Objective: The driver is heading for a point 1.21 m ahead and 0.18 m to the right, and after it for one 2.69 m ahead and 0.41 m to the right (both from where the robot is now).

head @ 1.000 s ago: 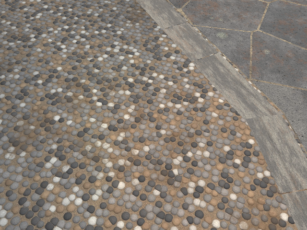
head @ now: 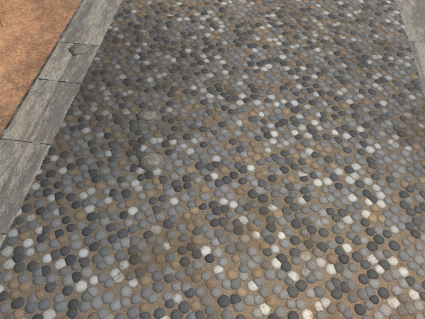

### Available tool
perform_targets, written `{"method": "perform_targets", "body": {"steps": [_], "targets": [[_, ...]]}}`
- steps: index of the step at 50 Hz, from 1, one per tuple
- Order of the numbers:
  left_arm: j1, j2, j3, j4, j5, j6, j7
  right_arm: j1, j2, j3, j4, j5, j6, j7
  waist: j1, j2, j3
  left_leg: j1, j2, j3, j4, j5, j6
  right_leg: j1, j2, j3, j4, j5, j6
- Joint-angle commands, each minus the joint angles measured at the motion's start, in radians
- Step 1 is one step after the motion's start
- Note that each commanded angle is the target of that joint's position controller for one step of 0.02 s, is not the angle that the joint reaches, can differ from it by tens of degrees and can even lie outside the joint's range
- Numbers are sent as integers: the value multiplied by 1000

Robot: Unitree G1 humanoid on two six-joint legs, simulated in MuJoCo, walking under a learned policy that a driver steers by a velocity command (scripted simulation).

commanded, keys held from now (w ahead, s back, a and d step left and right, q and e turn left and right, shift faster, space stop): w+q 0.04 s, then w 0.68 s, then w+e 0.28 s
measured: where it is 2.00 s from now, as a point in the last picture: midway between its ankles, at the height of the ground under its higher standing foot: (224, 165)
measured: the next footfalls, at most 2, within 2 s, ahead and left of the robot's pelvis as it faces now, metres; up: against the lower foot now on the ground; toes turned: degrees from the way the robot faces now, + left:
right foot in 0.28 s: +0.34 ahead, -0.15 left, +0.00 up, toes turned +7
left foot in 0.78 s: +0.60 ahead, +0.14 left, +0.00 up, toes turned +7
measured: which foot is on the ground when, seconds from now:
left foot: down 0.00-0.30, up 0.32-0.76, down 0.78-1.00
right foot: up 0.00-0.26, down 0.28-0.80, up 0.82-1.00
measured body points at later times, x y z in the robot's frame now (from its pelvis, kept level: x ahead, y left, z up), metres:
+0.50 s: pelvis +0.29 -0.06 +0.00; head +0.31 -0.07 +0.45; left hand +0.32 +0.22 -0.11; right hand +0.45 -0.31 -0.11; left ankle +0.30 +0.10 -0.67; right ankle +0.30 -0.15 -0.74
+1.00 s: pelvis +0.56 +0.04 +0.00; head +0.58 +0.05 +0.45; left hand +0.64 +0.33 -0.12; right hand +0.67 -0.23 -0.10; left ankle +0.56 +0.13 -0.74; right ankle +0.57 -0.12 -0.66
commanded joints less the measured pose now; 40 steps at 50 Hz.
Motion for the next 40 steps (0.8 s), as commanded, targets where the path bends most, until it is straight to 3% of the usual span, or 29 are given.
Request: {"method": "perform_targets", "body": {"steps": [1, 4, 8, 11, 12, 13, 14, 15, 16, 17, 18, 19, 21, 23, 26, 30, 33, 35, 37, 38, 39, 40], "targets": [[-9, 68, 17, -58, 10, 5, 4, -39, -171, -47, -68, 3, -22, -24, 28, 63, -66, 12, 238, -237, -174, 248, 183, -27, 7, -9, -156, 149, 38], [-110, 35, 0, -75, 2, -1, -8, -3, -168, -45, -40, 8, -15, -33, -19, 94, -52, -26, 192, -178, -163, 145, 129, 59, 50, -23, -393, 362, 40], [-185, 58, 4, -100, -14, -14, -26, 74, -160, -40, 15, 14, -16, -30, -58, 108, -31, 58, 246, -236, -118, 72, 112, 82, 62, -7, -507, 406, 7], [-160, 88, 18, -104, -13, -21, -31, 85, -163, -42, 37, 9, -6, -32, -36, 140, -24, 159, 295, -295, -51, 145, 94, 95, 68, -11, -546, 272, -41], [-117, 95, 23, -94, -12, -24, -29, 75, -162, -42, 40, 9, -2, -31, -10, 152, -33, 172, 291, -295, -12, 223, 82, 149, 81, -32, -569, 237, -63], [-26, 118, 38, -69, -6, -27, -24, 66, -143, -35, 38, 7, 0, -30, 38, 140, -85, 171, 245, -266, 93, 357, 59, 280, 94, -51, -599, 242, -93], [118, 159, 52, -50, 6, -31, -19, 62, -107, -18, 24, -3, 1, -29, 102, 90, -221, 84, 192, -213, 318, 317, 24, 520, -12, 48, -559, 281, -154], [255, 247, 79, -19, 15, -23, -18, 189, -52, 1, 18, 15, -11, -30, 94, -159, -388, -256, 45, -96, 689, 8, -66, 901, -219, 443, -594, 114, -318], [297, 184, 66, 10, -17, -17, -31, 190, -81, 2, 22, 18, -20, -31, 107, -247, -385, -442, 21, -126, 843, -408, -84, 950, -286, 714, -745, -131, -351], [243, 123, 47, 3, -29, -12, -29, 88, -152, -17, 13, 29, -23, -28, 120, -132, -228, -531, 78, -144, 910, -350, -79, 838, -266, 622, -768, -245, -306], [179, 101, 37, -12, -18, -3, -24, 6, -153, -15, -6, 23, -24, -28, 106, -58, -141, -527, 125, -93, 893, -272, -75, 711, -227, 494, -781, -190, -273], [136, 81, 28, -13, -10, 3, -23, -44, -141, -14, -19, 7, -28, -26, 85, -27, -64, -515, 159, -65, 825, -212, -76, 591, -184, 401, -811, -93, -267], [104, 54, 16, -13, 2, -2, -20, -24, -109, -14, -7, 2, -25, -22, 41, -65, -48, -420, 205, -51, 733, -140, -81, 481, -125, 291, -854, 57, -252], [117, 66, 19, 0, -8, -8, -18, -12, -77, -7, 0, 1, -20, -21, 32, -76, -56, -403, 214, -26, 670, -113, -96, 454, -112, 219, -881, 169, -268], [143, 105, 29, 22, -16, -6, -10, -103, -54, 6, -26, -7, -25, -21, 51, -46, -39, -432, 226, -7, 490, 17, -118, 462, -106, 136, -911, 289, -273], [201, 126, 32, 54, -28, 7, -3, -232, -32, 17, -47, 0, -39, -6, 99, -40, -21, -358, 192, 30, 250, 215, -124, 465, -73, 41, -911, 327, -239], [259, 133, 33, 85, -33, 21, -2, -311, -38, 17, -71, 10, -46, 9, 122, -40, 0, -348, 174, 34, 169, 237, -111, 526, -107, 48, -891, 328, -233], [273, 141, 37, 100, -36, 33, 2, -338, -51, 13, -85, 11, -50, 19, 113, -46, 9, -354, 166, 29, 128, 180, -88, 593, -139, 58, -858, 368, -219], [270, 155, 42, 108, -37, 44, 7, -305, -77, 2, -81, 8, -54, 23, 78, -56, -14, -270, 145, 39, 95, 109, -61, 628, -151, 67, -788, 500, -200], [252, 161, 42, 107, -39, 49, 10, -221, -101, -12, -60, 4, -57, 20, 20, -55, -62, -137, 120, 60, 61, 104, -39, 613, -128, 49, -690, 643, -183], [246, 141, 33, 101, -34, 51, 11, -72, -150, -37, -18, -2, -57, 10, -53, -38, -163, 97, 130, 55, 60, 126, -9, 537, -76, 18, -515, 674, -155], [241, 78, 7, 66, -5, 46, 11, 117, -229, -58, 10, -18, -53, -4, -119, 82, -333, 416, 336, -160, 109, 156, 55, 322, -6, -21, -198, 376, -116]]}}
Keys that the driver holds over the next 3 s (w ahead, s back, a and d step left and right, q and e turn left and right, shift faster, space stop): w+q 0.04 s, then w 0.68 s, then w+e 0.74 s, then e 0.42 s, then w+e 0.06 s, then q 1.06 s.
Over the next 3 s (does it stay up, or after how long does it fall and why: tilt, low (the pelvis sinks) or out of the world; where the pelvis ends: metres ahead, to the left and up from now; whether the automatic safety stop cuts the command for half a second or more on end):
stays up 1.04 -0.11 0.00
